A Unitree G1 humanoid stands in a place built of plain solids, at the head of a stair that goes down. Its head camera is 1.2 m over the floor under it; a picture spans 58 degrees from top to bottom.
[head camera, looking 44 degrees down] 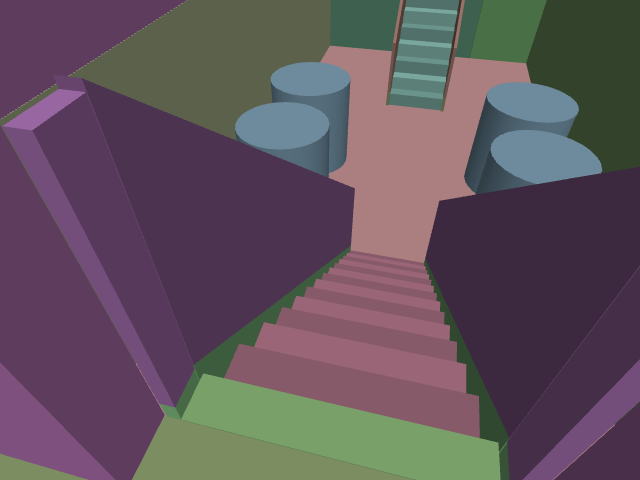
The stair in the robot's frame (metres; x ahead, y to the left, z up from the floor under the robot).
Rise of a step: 0.18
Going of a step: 0.23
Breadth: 0.86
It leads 14 degrees to the right of straight ahead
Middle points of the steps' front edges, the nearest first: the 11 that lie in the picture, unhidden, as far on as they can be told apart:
0.56 -0.06 0.00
0.78 -0.12 -0.18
1.01 -0.17 -0.37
1.23 -0.23 -0.55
1.45 -0.28 -0.74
1.68 -0.34 -0.92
1.90 -0.39 -1.11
2.12 -0.44 -1.29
2.35 -0.50 -1.48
2.57 -0.55 -1.66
2.79 -0.61 -1.85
